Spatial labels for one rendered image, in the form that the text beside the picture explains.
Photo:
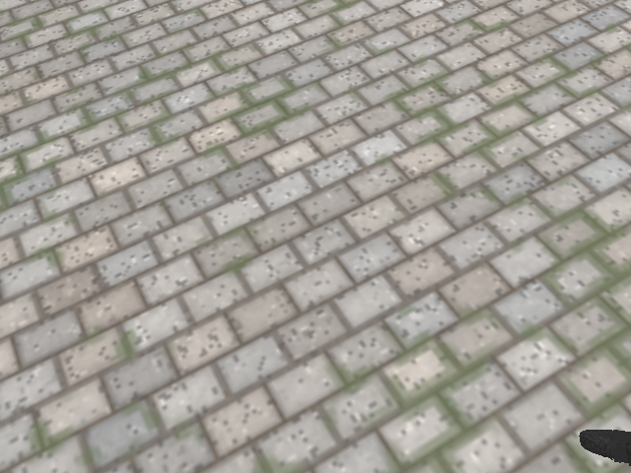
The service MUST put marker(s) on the right robot hand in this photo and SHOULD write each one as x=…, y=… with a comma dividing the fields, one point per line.
x=608, y=443

